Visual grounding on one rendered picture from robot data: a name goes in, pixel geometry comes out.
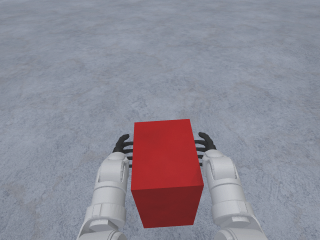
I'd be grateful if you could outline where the left robot forearm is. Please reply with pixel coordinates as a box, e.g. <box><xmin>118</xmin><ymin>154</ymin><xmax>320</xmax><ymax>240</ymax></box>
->
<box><xmin>76</xmin><ymin>152</ymin><xmax>129</xmax><ymax>240</ymax></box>

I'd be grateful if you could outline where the robot right hand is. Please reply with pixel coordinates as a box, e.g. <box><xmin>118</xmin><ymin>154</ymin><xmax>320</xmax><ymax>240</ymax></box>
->
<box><xmin>194</xmin><ymin>132</ymin><xmax>217</xmax><ymax>167</ymax></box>

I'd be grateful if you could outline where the left robot upper arm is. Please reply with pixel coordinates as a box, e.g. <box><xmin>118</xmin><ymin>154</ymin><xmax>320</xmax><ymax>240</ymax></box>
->
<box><xmin>78</xmin><ymin>230</ymin><xmax>127</xmax><ymax>240</ymax></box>

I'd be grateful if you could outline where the robot left hand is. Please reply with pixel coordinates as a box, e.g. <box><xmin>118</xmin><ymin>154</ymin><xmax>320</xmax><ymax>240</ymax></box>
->
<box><xmin>112</xmin><ymin>134</ymin><xmax>134</xmax><ymax>168</ymax></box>

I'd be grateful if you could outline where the right robot forearm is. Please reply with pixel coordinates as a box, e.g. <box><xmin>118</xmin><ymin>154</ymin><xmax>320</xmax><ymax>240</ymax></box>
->
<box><xmin>202</xmin><ymin>149</ymin><xmax>268</xmax><ymax>239</ymax></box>

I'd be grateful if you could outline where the carton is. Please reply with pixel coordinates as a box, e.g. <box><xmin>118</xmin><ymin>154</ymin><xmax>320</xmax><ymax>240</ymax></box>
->
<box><xmin>131</xmin><ymin>119</ymin><xmax>204</xmax><ymax>229</ymax></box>

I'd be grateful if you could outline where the right robot upper arm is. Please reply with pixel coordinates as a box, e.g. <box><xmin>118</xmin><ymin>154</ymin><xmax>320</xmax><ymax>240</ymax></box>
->
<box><xmin>213</xmin><ymin>227</ymin><xmax>268</xmax><ymax>240</ymax></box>

